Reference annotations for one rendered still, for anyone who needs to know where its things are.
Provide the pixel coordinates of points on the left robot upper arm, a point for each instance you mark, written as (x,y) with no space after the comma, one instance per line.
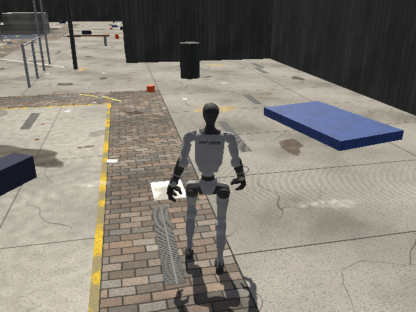
(185,148)

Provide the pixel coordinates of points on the right robot thigh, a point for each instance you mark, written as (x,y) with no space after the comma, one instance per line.
(222,199)

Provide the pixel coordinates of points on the left robot hand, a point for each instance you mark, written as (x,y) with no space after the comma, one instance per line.
(170,192)

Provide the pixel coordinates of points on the robot right forearm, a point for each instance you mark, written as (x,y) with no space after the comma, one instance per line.
(239,171)

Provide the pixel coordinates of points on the robot right foot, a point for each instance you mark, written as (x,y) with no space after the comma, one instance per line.
(219,268)

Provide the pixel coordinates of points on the right robot upper arm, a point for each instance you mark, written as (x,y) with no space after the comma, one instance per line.
(233,148)

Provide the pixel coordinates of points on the robot left forearm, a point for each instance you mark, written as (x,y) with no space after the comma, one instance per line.
(176,174)

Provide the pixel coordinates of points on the right robot hand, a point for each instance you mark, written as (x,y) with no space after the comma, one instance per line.
(236,181)

